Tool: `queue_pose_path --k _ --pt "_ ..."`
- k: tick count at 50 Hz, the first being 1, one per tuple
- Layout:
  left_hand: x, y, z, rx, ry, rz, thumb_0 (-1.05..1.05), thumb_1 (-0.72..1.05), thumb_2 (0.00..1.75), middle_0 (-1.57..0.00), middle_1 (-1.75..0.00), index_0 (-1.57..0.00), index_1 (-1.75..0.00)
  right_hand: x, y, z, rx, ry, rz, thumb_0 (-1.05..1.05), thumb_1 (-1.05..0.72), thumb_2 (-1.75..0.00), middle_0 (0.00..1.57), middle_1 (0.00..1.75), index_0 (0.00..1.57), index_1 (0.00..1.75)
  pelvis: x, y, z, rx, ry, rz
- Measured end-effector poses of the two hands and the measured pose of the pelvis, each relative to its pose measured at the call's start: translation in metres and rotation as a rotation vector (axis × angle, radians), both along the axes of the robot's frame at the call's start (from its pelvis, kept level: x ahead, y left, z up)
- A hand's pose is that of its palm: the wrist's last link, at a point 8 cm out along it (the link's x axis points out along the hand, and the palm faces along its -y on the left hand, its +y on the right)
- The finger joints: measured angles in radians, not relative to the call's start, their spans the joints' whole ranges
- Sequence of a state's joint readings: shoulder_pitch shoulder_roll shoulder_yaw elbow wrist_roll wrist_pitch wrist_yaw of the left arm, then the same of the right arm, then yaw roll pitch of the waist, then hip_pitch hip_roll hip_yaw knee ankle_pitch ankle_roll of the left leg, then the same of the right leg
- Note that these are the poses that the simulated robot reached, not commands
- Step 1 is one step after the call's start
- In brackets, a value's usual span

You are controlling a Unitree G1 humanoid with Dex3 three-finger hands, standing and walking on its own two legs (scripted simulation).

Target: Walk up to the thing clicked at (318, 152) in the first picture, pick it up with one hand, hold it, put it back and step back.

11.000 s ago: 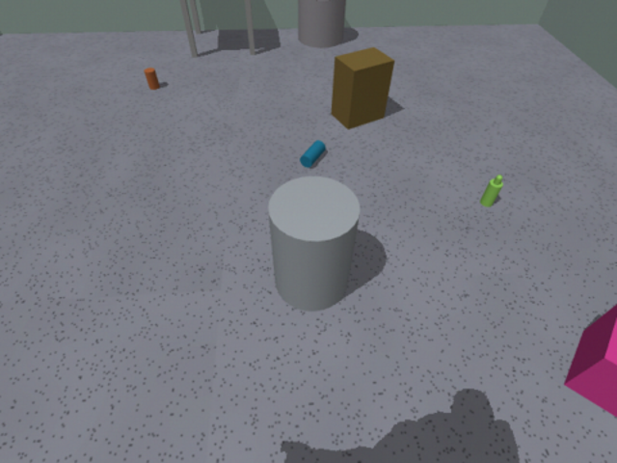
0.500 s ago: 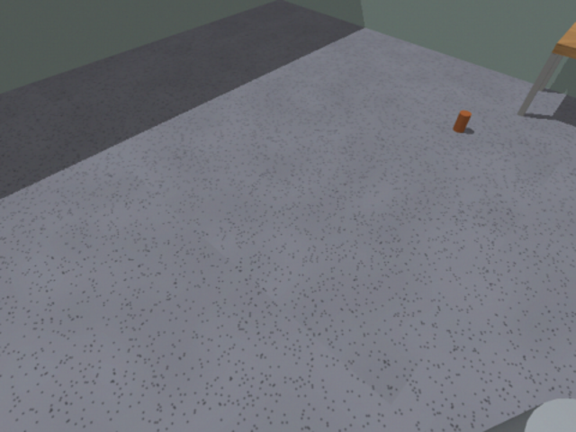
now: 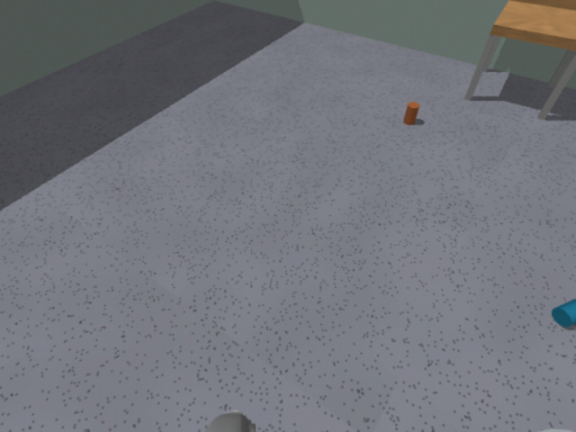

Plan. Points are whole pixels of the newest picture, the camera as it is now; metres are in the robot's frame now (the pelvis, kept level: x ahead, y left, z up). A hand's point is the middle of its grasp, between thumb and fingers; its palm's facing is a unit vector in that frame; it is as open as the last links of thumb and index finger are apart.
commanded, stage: walk up
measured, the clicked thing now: out of the picture +0.67 -1.00 -0.74
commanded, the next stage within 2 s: none
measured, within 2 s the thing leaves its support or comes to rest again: neither
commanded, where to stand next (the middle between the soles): +0.88 -0.01 m, yaw -5 degrees
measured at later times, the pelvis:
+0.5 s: pelvis +0.25 +0.02 -0.01, yaw -6 degrees
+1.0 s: pelvis +0.47 +0.03 -0.03, yaw -5 degrees
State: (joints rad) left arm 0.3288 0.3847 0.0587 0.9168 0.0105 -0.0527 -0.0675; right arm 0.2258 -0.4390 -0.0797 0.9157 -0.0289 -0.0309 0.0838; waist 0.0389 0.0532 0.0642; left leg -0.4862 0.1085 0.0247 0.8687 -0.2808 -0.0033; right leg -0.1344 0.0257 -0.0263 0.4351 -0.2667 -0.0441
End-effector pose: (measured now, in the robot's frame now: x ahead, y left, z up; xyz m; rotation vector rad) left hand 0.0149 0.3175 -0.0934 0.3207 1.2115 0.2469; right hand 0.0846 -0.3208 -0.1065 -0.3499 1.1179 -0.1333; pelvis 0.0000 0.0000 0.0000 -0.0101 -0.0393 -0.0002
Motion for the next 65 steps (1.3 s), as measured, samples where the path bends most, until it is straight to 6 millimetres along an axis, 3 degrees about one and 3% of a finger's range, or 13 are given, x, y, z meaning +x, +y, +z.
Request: queue_pose_path --k 6,11,16,21,26,29,32,38,44,50,53,58,65 --pt "0.063 0.015 -0.019 -0.025 -0.003 -0.028 0.01 0.9 0.9 -0.21 -0.3 -0.21 -0.3 0.065 0.016 0.004 -0.023 -0.006 0.005 0.0 -0.9 -0.9 0.2 0.3 0.2 0.3 0.063 0.014 -0.009 -0.026 0.007 -0.01" --pt "0.136 0.034 -0.041 -0.025 0.014 -0.069 0.01 0.9 0.9 -0.21 -0.3 -0.21 -0.3 0.121 0.034 0.005 -0.052 -0.093 -0.018 0.0 -0.9 -0.9 0.2 0.3 0.2 0.3 0.117 0.033 -0.022 0.007 0.002 -0.038" --pt "0.22 0.035 -0.029 -0.03 -0.031 -0.151 0.01 0.91 0.9 -0.21 -0.3 -0.21 -0.3 0.141 0.042 0.019 -0.044 -0.099 -0.088 0.0 -0.9 -0.9 0.21 0.3 0.2 0.3 0.163 0.036 -0.009 0.018 0.004 -0.068" --pt "0.298 0.027 -0.013 -0.029 -0.075 -0.215 0.01 0.91 0.9 -0.21 -0.3 -0.2 -0.3 0.151 0.035 0.019 -0.045 -0.034 -0.126 0.0 -0.9 -0.9 0.21 0.3 0.2 0.3 0.209 0.033 -0.002 0.022 0.008 -0.086" --pt "0.373 0.009 -0.004 -0.003 -0.111 -0.263 0.01 0.91 0.9 -0.21 -0.3 -0.2 -0.3 0.166 0.015 0.001 -0.028 0.03 -0.175 0.0 -0.9 -0.9 0.21 0.3 0.2 0.3 0.258 0.019 -0.009 0.032 0.005 -0.098" --pt "0.413 -0.003 -0.006 0.024 -0.156 -0.265 0.01 0.91 0.9 -0.21 -0.3 -0.21 -0.3 0.187 -0.001 -0.019 -0.02 0.061 -0.19 0.0 -0.9 -0.9 0.21 0.3 0.2 0.3 0.29 0.004 -0.022 0.022 -0.002 -0.096" --pt "0.437 -0.014 -0.002 0.029 -0.196 -0.248 0.0 0.91 0.9 -0.21 -0.3 -0.21 -0.3 0.219 -0.005 -0.027 -0.007 0.087 -0.184 0.01 -0.9 -0.9 0.2 0.3 0.2 0.3 0.314 -0.003 -0.022 0.017 -0.008 -0.097" --pt "0.454 -0.017 0.009 0.021 -0.158 -0.201 0.0 0.9 0.9 -0.21 -0.3 -0.21 -0.3 0.3 0.0 -0.015 0.022 0.029 -0.127 0.01 -0.9 -0.9 0.2 0.3 0.2 0.3 0.361 -0.002 -0.007 0.006 0.001 -0.096" --pt "0.467 0.006 -0.002 0.012 -0.089 -0.156 0.0 0.9 0.9 -0.21 -0.3 -0.21 -0.3 0.374 0.009 -0.001 0.001 0.001 -0.071 0.0 -0.9 -0.9 0.2 0.3 0.2 0.3 0.411 0.008 -0.006 -0.011 0.008 -0.085" --pt "0.502 0.041 -0.037 0.003 -0.009 -0.13 0.01 0.9 0.9 -0.21 -0.3 -0.21 -0.3 0.443 0.023 0.004 -0.069 -0.074 -0.066 0.0 -0.9 -0.9 0.2 0.3 0.2 0.3 0.47 0.033 -0.025 0.002 0.0 -0.087" --pt "0.532 0.044 -0.041 -0.006 0.021 -0.142 0.01 0.91 0.9 -0.21 -0.3 -0.21 -0.3 0.458 0.031 0.012 -0.075 -0.093 -0.103 0.0 -0.9 -0.9 0.2 0.3 0.2 0.3 0.492 0.039 -0.021 0.003 -0.004 -0.091" --pt "0.586 0.039 -0.032 -0.035 -0.003 -0.173 0.01 0.91 0.9 -0.21 -0.3 -0.2 -0.3 0.469 0.039 0.022 -0.073 -0.042 -0.132 0.0 -0.9 -0.9 0.2 0.3 0.2 0.3 0.529 0.04 -0.008 0.014 -0.004 -0.101" --pt "0.662 0.022 -0.016 -0.033 -0.028 -0.216 0.01 0.91 0.9 -0.21 -0.3 -0.2 -0.3 0.484 0.032 0.013 -0.045 0.039 -0.172 0.0 -0.9 -0.9 0.21 0.3 0.2 0.3 0.58 0.032 -0.003 0.021 -0.001 -0.104"
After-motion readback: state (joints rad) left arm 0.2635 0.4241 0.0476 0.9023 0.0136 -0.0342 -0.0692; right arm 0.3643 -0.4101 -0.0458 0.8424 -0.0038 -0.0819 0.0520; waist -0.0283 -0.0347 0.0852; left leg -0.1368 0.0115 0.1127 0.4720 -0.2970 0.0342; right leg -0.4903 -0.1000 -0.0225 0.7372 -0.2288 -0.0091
